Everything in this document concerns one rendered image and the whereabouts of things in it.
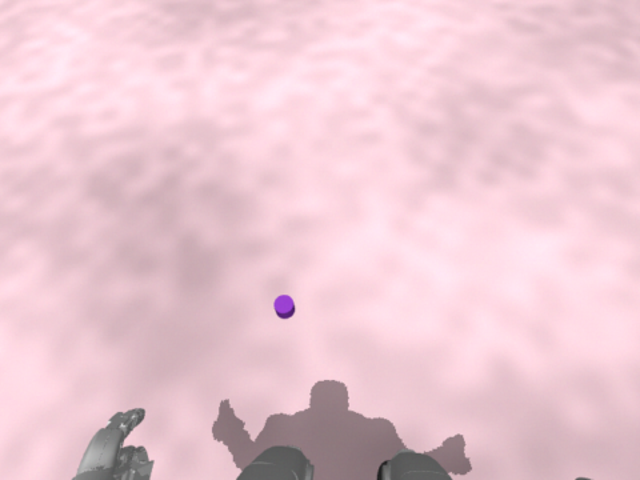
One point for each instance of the left robot hand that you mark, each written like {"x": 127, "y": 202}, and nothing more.
{"x": 105, "y": 451}

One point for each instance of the tin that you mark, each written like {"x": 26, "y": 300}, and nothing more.
{"x": 284, "y": 306}

